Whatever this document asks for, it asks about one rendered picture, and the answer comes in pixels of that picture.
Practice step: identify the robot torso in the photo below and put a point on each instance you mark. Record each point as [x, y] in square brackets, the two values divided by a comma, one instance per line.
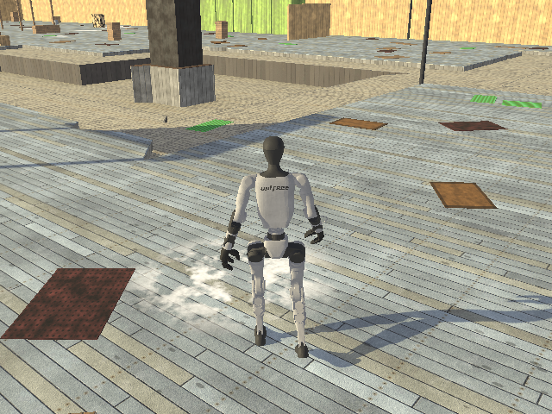
[275, 206]

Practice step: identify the robot right upper arm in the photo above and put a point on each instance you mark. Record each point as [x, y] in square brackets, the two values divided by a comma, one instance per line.
[301, 181]

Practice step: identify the right robot thigh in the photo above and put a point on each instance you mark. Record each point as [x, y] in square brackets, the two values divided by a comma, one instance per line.
[296, 256]

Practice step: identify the left robot forearm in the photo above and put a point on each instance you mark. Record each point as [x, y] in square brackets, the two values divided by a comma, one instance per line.
[232, 233]

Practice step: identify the right robot hand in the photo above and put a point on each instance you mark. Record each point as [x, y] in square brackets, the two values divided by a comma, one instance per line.
[320, 236]

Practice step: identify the right robot forearm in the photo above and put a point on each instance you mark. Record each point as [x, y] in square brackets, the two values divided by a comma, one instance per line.
[316, 223]

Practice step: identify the robot left upper arm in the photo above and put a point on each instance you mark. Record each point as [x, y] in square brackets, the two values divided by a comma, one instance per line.
[247, 183]

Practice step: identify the left robot hand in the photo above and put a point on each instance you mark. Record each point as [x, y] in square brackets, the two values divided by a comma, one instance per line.
[224, 257]

